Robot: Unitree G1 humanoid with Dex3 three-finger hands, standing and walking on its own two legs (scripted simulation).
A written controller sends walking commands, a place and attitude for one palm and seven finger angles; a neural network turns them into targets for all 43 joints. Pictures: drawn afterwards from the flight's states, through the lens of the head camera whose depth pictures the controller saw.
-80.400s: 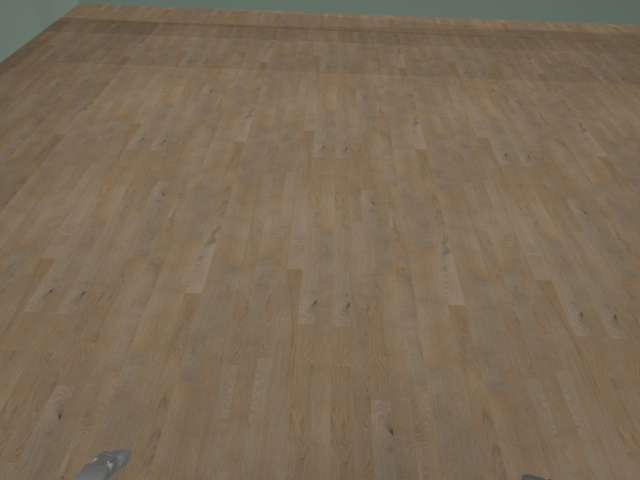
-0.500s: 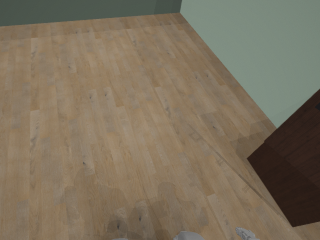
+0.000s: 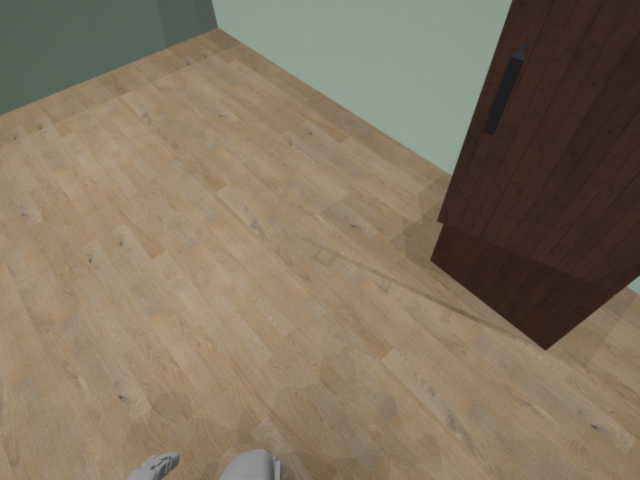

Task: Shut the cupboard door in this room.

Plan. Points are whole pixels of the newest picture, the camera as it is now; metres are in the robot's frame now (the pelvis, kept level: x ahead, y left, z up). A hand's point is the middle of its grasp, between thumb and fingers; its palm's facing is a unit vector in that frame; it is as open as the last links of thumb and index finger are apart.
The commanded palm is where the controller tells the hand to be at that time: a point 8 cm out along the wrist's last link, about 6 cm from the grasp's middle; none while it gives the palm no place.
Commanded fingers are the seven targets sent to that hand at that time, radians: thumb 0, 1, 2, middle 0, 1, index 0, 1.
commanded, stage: turn to face it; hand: left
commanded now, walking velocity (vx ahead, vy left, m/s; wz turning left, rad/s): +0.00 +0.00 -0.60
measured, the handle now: (505, 90) +0.72 -0.31 +0.06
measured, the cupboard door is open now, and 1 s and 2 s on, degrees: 18 18 18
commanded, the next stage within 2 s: take the last steps up to it in 0.76 s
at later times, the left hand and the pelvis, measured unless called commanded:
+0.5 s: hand (182, 449) +0.18 +0.22 -0.16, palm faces -0.27 -0.94 -0.22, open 7.4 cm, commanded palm none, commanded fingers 0.00 0.90 0.90 -0.20 -0.30 -0.20 -0.30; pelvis +0.03 +0.04 +0.00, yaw -17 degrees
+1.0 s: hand (235, 443) +0.19 +0.14 -0.17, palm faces -0.41 -0.89 -0.18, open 7.4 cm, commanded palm none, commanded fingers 0.00 0.90 0.90 -0.20 -0.30 -0.20 -0.30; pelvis +0.06 +0.00 +0.00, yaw -26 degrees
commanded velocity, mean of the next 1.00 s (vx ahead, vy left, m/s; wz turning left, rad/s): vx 0.05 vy -0.02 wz -0.40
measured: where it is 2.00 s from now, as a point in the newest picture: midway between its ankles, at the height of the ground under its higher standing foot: (407, 462)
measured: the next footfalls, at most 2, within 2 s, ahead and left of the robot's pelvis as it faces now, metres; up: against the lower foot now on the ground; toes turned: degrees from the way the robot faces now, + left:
left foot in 0.20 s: +0.08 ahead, +0.14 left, +0.00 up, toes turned -4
right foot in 0.62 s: +0.01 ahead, -0.10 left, +0.00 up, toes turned -25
